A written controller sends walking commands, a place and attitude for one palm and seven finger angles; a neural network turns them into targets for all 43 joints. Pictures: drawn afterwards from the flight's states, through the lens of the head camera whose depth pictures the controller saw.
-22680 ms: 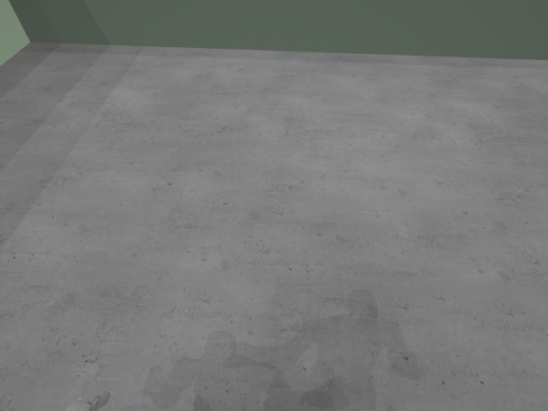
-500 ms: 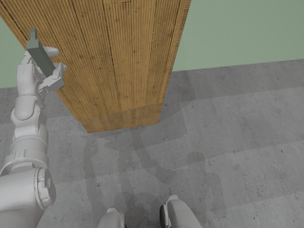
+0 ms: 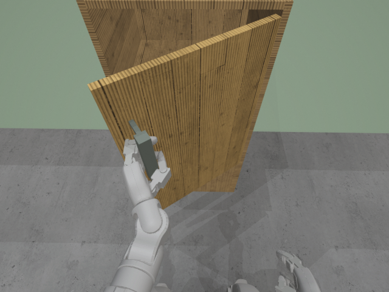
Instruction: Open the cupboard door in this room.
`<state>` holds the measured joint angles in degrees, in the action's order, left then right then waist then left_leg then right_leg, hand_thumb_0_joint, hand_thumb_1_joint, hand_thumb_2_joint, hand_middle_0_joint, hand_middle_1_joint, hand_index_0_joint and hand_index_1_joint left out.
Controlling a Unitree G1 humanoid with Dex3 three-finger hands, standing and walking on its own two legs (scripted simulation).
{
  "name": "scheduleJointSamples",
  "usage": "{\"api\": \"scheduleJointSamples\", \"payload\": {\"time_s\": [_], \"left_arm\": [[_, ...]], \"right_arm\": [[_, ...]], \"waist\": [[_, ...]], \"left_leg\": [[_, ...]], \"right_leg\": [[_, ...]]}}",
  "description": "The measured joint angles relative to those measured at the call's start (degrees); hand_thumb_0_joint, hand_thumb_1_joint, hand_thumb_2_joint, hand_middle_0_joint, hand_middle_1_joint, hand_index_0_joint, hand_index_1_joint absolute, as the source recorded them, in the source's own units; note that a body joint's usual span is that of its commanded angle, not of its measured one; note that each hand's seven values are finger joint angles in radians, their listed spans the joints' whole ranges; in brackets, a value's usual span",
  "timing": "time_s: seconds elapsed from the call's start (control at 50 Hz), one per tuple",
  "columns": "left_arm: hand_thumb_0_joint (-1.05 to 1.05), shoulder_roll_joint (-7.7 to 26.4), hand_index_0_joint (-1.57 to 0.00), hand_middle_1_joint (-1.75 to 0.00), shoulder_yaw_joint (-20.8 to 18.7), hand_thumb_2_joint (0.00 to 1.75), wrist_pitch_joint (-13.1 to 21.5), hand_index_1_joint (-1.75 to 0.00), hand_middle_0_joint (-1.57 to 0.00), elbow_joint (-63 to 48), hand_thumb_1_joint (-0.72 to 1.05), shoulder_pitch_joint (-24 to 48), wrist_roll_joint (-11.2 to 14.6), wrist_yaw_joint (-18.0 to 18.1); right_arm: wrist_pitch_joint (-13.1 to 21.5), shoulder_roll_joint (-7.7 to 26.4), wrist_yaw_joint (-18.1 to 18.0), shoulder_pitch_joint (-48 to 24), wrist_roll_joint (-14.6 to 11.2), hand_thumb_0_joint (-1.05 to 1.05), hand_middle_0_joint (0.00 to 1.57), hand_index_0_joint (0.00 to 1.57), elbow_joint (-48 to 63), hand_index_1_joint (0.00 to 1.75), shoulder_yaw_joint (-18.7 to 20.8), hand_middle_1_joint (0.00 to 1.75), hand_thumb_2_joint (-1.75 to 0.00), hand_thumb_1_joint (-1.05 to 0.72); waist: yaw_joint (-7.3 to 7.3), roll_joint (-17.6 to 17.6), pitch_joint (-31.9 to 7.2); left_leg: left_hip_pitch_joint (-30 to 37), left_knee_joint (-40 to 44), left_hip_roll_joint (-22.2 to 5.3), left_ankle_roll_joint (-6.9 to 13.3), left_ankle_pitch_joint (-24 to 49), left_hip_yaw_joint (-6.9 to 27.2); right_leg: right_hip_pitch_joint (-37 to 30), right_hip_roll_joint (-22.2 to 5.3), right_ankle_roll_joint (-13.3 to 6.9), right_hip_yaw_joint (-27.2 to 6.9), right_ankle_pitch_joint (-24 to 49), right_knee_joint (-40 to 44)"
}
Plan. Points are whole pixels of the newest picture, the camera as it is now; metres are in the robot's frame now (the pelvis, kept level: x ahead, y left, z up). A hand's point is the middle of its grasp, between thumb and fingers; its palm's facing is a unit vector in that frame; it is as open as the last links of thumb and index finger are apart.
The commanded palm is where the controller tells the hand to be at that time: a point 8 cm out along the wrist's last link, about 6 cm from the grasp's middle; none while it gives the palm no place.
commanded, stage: pull the door open along its arc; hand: left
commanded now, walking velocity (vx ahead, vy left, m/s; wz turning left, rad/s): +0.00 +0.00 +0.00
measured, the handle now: (144, 151) +0.39 +0.13 +0.05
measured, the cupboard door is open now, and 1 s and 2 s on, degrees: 34 41 44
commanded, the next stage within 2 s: open thumb and fingers to let go in 0.10 s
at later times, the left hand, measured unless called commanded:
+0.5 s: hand (179, 184) +0.32 +0.05 +0.05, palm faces +0.43 -0.90 -0.02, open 8.1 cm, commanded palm +0.27 +0.10 +0.04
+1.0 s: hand (177, 182) +0.32 +0.05 +0.05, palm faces +0.38 -0.93 -0.01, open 14.7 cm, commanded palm +0.27 +0.10 +0.04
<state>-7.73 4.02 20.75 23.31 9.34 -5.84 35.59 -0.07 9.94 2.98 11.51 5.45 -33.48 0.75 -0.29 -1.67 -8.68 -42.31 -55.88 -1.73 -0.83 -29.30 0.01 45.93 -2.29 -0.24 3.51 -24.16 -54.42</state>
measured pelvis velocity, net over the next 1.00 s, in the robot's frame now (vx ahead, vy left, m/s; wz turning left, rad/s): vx -0.02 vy -0.01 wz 0.01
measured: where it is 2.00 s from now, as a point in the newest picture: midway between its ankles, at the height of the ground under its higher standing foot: outside the picture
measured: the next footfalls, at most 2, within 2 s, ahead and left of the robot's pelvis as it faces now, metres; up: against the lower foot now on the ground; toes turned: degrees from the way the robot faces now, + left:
none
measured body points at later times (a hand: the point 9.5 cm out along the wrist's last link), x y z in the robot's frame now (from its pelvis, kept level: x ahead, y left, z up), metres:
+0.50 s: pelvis -0.02 -0.03 +0.00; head +0.03 -0.05 +0.44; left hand +0.29 +0.10 +0.05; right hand +0.15 -0.26 -0.12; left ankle -0.03 +0.13 -0.68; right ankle +0.02 -0.12 -0.68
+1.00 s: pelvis -0.02 -0.01 +0.00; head +0.03 -0.03 +0.44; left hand +0.29 +0.10 +0.05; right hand +0.14 -0.23 -0.12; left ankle -0.03 +0.13 -0.68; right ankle +0.02 -0.12 -0.68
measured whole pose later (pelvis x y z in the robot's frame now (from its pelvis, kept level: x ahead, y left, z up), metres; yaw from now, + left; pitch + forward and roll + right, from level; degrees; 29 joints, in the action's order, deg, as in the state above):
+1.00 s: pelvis -0.02 -0.01 +0.00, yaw +1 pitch +13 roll +1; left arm -7.4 7.7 20.6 24.0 8.4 -5.8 34.9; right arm 0.5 10.6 0.1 11.0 5.4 -35.5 0.6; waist -0.5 -1.7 -8.1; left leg -41.9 -56.2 -1.4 -1.8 -27.7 0.4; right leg 46.0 -2.6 -1.4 3.7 -23.5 -56.2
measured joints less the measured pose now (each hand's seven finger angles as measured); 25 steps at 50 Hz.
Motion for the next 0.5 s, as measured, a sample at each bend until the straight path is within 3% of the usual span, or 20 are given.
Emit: {"api": "scheduleJointSamples", "payload": {"time_s": [0.1,0.2,0.36,0.5], "left_arm": [[0.02,0.5,-0.34,-1.35,5.6,0.71,-0.9,-1.35,-0.35,-3.1,0.68,-3.9,-0.9,1.0],[0.02,1.1,-0.35,-1.34,8.3,0.71,-2.8,-1.35,-0.35,-5.7,0.67,-6.8,-0.7,0.0],[0.02,0.5,-0.36,-1.32,4.6,0.74,-2.7,-1.34,-0.37,-2.7,0.6,-3.6,0.0,0.7],[0.01,0.7,-0.36,-1.29,2.6,0.66,-1.2,-1.3,-0.36,-1.4,0.35,-2.6,0.6,-0.3]], "right_arm": [[0.7,-0.4,-0.5,-1.2,0.1,0.01,0.2,0.21,-0.3,0.3,-0.4,0.3,-0.9,-0.91],[0.7,-0.2,-1.2,-1.7,-0.3,0.01,0.2,0.21,-0.2,0.3,-0.8,0.3,-0.9,-0.91],[0.8,0.5,-3.0,-2.6,0.0,0.01,0.2,0.21,-2.1,0.3,-0.6,0.3,-0.9,-0.91],[1.0,1.3,-3.3,-1.4,0.0,0.01,0.2,0.2,-2.6,0.3,0.1,0.3,-0.9,-0.91]], "waist": [[0.35,0.1,0.5],[0.27,-0.1,0.8],[0.06,0.0,1.0],[-0.18,-0.2,0.9]], "left_leg": [[0.7,-0.3,0.0,-0.7,0.2,0.7],[1.9,0.3,-0.2,-1.3,0.7,1.0],[1.6,0.6,-0.1,-2.1,1.7,1.5],[1.2,0.7,-0.1,-2.2,2.1,1.6]], "right_leg": [[-0.7,0.0,-0.7,0.7,-0.4,-0.9],[-1.6,0.1,-1.4,1.0,-0.4,-1.0],[-1.1,0.0,-2.2,1.5,-0.3,-1.7],[-0.5,0.0,-2.6,1.5,0.0,-2.0]]}}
